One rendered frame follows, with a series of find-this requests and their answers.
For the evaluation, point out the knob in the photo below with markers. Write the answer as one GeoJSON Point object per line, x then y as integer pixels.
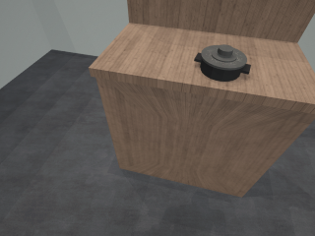
{"type": "Point", "coordinates": [225, 50]}

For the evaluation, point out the lid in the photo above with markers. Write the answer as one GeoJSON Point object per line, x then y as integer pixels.
{"type": "Point", "coordinates": [233, 62]}

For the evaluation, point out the pot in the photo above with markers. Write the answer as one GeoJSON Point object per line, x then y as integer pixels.
{"type": "Point", "coordinates": [219, 74]}

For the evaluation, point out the table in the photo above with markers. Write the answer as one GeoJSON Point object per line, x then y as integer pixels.
{"type": "Point", "coordinates": [168, 120]}

